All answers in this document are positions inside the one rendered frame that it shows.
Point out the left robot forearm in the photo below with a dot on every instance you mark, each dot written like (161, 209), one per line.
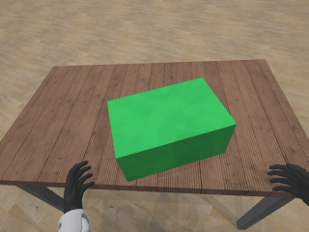
(74, 221)

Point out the carton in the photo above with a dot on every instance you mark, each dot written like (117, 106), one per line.
(168, 127)

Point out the table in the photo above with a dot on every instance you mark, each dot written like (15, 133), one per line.
(67, 121)

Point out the left robot hand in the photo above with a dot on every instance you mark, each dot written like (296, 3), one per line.
(73, 192)

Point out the right robot hand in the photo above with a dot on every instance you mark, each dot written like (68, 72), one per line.
(296, 179)

